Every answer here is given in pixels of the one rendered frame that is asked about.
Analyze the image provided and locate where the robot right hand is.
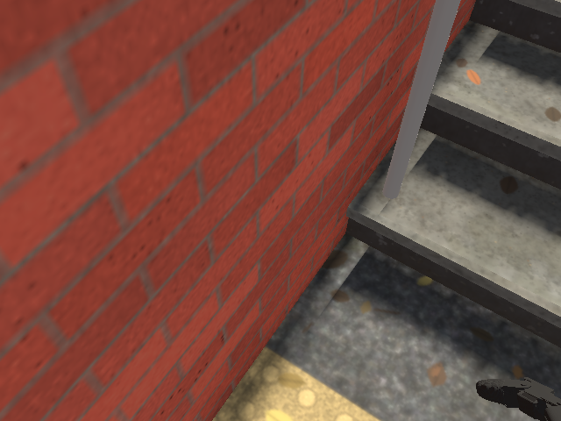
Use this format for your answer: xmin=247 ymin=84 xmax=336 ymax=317
xmin=476 ymin=377 xmax=561 ymax=421

